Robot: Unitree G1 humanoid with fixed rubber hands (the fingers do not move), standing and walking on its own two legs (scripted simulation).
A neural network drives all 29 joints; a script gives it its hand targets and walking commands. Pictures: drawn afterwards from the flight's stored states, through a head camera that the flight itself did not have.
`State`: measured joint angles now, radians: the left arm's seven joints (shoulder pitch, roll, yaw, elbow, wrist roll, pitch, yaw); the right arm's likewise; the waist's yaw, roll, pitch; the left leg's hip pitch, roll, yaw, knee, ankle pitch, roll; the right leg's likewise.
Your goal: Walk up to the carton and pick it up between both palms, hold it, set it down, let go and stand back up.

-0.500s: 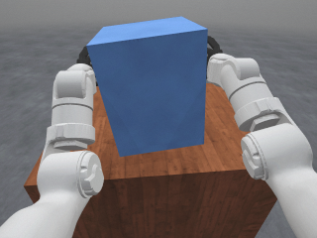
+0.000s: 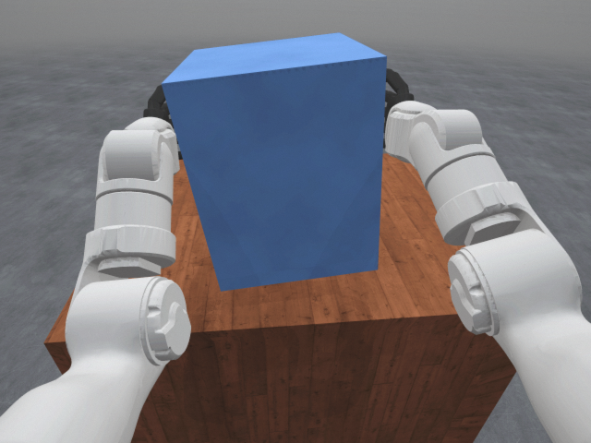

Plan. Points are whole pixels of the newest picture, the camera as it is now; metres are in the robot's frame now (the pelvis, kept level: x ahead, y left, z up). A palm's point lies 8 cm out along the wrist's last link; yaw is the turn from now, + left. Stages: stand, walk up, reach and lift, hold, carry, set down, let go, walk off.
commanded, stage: hold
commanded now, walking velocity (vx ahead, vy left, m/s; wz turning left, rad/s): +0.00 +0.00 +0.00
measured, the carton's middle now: (282, 155) +0.39 +0.00 +0.28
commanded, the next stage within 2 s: none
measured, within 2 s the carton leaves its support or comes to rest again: neither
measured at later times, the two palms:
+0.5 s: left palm (158, 140) +0.39 +0.16 +0.31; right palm (395, 123) +0.38 -0.14 +0.33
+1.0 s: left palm (158, 138) +0.38 +0.15 +0.31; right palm (396, 122) +0.38 -0.14 +0.33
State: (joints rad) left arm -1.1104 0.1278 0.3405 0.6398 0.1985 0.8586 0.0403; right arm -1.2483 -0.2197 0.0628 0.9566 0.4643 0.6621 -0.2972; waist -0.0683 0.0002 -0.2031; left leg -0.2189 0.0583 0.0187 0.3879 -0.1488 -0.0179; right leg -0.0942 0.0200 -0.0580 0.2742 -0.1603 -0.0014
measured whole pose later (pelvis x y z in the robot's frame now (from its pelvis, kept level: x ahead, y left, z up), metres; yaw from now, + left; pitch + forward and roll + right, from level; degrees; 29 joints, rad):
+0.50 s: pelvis +0.00 +0.00 +0.00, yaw +0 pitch -1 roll -2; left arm -1.09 0.12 0.34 0.61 0.20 0.87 0.04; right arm -1.24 -0.22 0.07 0.94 0.47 0.67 -0.30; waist -0.07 0.00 -0.20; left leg -0.21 0.06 0.02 0.39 -0.16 -0.02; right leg -0.08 0.02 -0.06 0.27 -0.16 0.00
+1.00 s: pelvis +0.00 +0.00 +0.00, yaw +0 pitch -1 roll -2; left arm -1.10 0.13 0.34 0.63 0.20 0.86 0.04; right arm -1.25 -0.22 0.06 0.95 0.46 0.67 -0.30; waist -0.07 0.00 -0.20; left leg -0.21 0.06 0.02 0.39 -0.15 -0.02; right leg -0.09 0.02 -0.06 0.27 -0.16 0.00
